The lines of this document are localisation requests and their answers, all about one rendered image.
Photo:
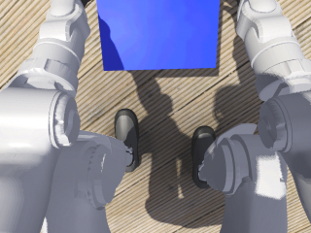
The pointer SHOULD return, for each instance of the robot right forearm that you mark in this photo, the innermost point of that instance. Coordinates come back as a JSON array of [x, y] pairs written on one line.
[[273, 50]]

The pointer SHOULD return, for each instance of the left robot upper arm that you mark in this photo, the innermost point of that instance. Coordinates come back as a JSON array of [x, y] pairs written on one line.
[[35, 125]]

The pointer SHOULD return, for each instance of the robot left forearm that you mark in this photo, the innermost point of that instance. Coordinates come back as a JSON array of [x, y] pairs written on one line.
[[57, 55]]

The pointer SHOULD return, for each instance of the carton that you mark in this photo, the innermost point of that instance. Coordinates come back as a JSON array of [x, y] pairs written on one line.
[[158, 34]]

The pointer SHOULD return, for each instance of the robot right foot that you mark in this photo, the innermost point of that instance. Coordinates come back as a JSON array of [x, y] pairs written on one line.
[[201, 140]]

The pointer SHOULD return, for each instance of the robot right shin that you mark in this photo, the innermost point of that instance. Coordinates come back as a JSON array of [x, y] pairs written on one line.
[[205, 169]]

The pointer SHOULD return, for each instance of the right robot upper arm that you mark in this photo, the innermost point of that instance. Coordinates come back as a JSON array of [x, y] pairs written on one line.
[[285, 125]]

